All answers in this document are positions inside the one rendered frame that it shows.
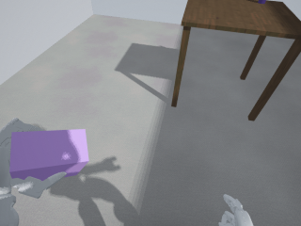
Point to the robot left forearm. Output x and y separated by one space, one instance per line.
8 215

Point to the right robot hand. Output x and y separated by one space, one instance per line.
240 217

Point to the sponge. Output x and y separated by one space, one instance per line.
41 154

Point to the left robot hand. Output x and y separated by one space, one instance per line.
30 186

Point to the table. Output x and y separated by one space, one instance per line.
272 19

